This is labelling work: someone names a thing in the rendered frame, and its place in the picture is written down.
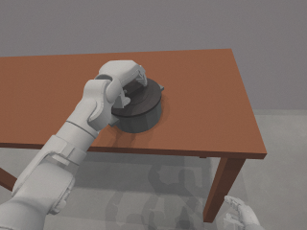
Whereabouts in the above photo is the robot left hand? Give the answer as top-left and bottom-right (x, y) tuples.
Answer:
(99, 59), (148, 108)

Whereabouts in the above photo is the knob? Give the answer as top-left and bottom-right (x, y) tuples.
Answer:
(123, 80), (145, 99)

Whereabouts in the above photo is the table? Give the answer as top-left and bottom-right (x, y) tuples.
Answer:
(0, 48), (267, 223)

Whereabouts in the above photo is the lid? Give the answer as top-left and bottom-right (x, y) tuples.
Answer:
(111, 78), (162, 118)

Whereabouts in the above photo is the pot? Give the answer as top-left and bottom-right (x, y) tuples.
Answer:
(108, 84), (164, 133)

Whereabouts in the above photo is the robot left forearm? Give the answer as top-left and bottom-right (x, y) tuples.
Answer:
(11, 72), (122, 197)

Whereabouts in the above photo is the robot right hand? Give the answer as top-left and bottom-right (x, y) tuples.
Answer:
(224, 195), (260, 230)

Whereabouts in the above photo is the left robot upper arm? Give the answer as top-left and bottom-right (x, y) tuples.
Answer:
(0, 158), (76, 230)

